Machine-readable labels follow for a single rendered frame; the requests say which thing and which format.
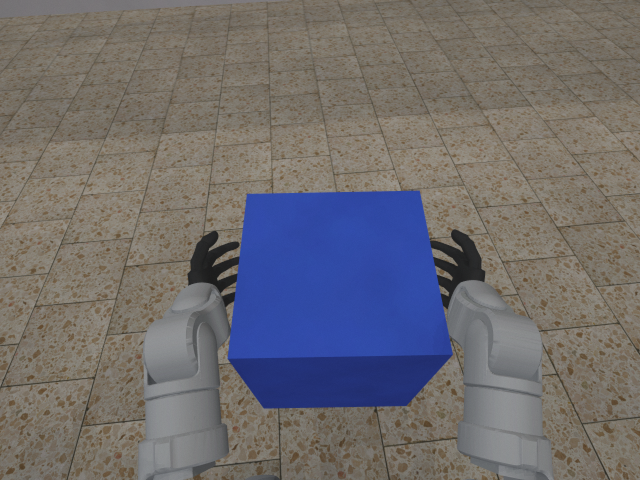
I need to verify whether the carton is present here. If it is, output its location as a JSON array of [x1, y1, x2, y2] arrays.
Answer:
[[228, 191, 453, 409]]

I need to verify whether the robot right forearm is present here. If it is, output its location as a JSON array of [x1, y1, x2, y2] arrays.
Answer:
[[447, 280, 554, 480]]

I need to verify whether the robot left hand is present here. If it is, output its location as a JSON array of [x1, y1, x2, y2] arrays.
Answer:
[[188, 231, 240, 307]]

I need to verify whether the robot left forearm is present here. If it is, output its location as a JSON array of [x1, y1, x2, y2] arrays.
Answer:
[[138, 283, 231, 480]]

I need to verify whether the robot right hand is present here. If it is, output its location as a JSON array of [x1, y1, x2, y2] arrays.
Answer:
[[430, 229, 485, 309]]

